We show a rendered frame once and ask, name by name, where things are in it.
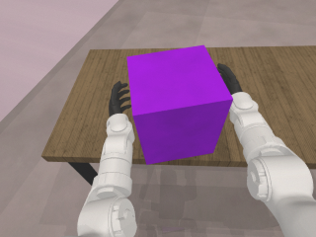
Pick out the left robot forearm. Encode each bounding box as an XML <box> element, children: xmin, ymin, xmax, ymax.
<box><xmin>77</xmin><ymin>114</ymin><xmax>135</xmax><ymax>233</ymax></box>

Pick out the right robot forearm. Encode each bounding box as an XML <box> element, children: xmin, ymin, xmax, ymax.
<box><xmin>229</xmin><ymin>92</ymin><xmax>314</xmax><ymax>195</ymax></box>

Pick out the right robot hand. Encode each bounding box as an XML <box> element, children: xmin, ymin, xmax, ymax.
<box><xmin>216</xmin><ymin>63</ymin><xmax>243</xmax><ymax>95</ymax></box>

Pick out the carton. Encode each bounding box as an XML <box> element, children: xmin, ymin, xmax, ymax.
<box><xmin>126</xmin><ymin>44</ymin><xmax>233</xmax><ymax>165</ymax></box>

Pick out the left robot hand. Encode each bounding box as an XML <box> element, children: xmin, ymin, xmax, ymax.
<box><xmin>109</xmin><ymin>81</ymin><xmax>131</xmax><ymax>117</ymax></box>

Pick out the right robot upper arm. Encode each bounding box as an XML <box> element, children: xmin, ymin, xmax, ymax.
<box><xmin>247</xmin><ymin>155</ymin><xmax>316</xmax><ymax>237</ymax></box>

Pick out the table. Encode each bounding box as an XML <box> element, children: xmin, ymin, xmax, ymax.
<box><xmin>41</xmin><ymin>45</ymin><xmax>316</xmax><ymax>186</ymax></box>

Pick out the left robot upper arm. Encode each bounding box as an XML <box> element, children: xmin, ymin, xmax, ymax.
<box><xmin>60</xmin><ymin>196</ymin><xmax>137</xmax><ymax>237</ymax></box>

